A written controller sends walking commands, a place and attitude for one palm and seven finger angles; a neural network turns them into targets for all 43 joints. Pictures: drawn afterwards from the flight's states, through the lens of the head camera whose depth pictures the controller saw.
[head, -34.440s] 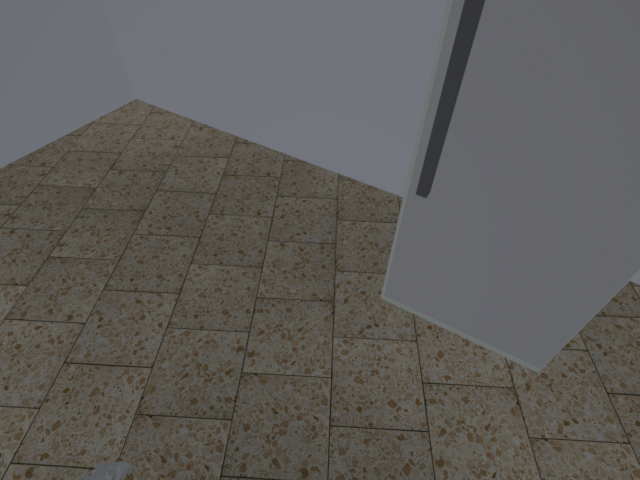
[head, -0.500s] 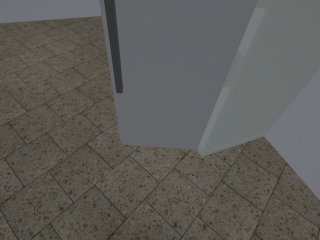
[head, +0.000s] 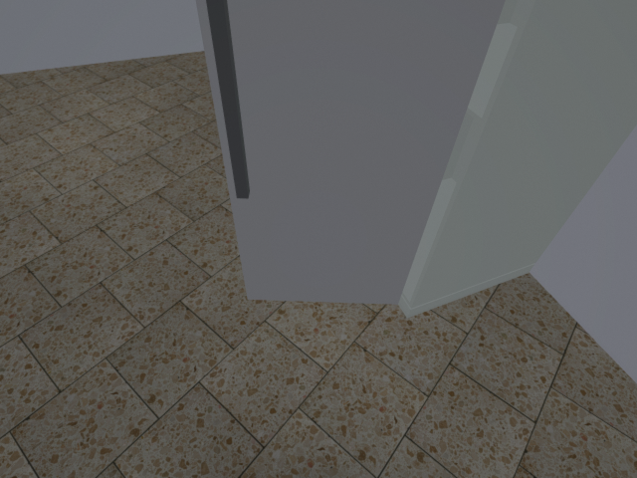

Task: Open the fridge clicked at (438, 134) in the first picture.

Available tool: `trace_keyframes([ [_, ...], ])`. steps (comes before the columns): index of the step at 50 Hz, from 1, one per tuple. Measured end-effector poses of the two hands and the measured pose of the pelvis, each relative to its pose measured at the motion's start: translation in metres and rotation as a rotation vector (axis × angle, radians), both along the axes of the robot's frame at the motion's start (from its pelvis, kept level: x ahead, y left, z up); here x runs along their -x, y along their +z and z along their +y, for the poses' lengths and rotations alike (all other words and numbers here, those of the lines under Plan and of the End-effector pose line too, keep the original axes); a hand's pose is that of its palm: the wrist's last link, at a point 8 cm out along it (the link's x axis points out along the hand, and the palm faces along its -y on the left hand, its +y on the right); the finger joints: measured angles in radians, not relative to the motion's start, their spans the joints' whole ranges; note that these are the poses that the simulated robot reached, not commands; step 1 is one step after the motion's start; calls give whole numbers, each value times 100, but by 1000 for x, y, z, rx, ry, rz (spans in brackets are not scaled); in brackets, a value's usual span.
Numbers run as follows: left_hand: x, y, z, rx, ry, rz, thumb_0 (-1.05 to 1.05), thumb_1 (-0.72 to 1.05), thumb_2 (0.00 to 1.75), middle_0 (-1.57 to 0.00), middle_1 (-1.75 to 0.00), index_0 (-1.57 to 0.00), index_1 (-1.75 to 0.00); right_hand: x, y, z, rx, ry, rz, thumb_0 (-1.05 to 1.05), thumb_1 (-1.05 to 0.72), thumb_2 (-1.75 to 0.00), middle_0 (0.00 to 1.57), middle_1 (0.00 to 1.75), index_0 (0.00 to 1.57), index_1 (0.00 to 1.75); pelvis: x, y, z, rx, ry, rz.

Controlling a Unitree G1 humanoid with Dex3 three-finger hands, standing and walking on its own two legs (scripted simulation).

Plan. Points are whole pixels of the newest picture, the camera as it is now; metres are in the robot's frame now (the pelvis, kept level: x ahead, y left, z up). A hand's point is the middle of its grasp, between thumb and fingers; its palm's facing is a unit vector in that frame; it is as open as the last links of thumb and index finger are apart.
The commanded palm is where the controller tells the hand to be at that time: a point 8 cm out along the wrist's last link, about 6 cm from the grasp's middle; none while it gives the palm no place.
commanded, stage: let the arm hang, fingers relaxed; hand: left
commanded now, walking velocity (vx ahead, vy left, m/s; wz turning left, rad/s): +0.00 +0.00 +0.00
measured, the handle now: (233, 105) +0.77 +0.22 +0.07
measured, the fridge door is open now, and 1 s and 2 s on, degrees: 67 67 67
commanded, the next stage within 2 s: look to check the result in 0.12 s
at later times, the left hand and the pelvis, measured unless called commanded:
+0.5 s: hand out of the picture -0.02 +0.18 -0.18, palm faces +0.01 -0.98 -0.17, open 7.4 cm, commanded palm none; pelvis -0.01 +0.01 +0.00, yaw +0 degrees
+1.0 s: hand out of the picture +0.00 +0.19 -0.18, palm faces +0.00 -0.98 -0.19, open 7.4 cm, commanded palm none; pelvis -0.01 +0.01 +0.00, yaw +0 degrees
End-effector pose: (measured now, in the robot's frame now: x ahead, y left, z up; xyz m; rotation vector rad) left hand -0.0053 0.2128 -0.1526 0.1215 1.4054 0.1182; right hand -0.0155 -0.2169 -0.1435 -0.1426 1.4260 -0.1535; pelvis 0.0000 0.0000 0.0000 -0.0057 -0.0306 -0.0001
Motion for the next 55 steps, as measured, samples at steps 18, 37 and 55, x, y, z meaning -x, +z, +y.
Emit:
trace_keyframes([
  [18,21,0,9,-7,17,46,0,91,89,-20,-30,-20,-30,10,-4,21,-21,-22,8,0,-91,-90,20,30,20,30,4,-1,11,2,-3,5],
  [37,4,1,19,-21,-4,1,0,91,89,-20,-30,-20,-30,6,-2,11,5,-24,-11,0,-91,-90,20,30,20,30,7,-2,14,0,-9,3],
  [55,-9,4,26,-44,-17,-21,0,91,89,-20,-30,-20,-30,-9,2,-7,30,-2,-31,0,-91,-90,20,30,20,30,7,0,8,0,-5,5],
])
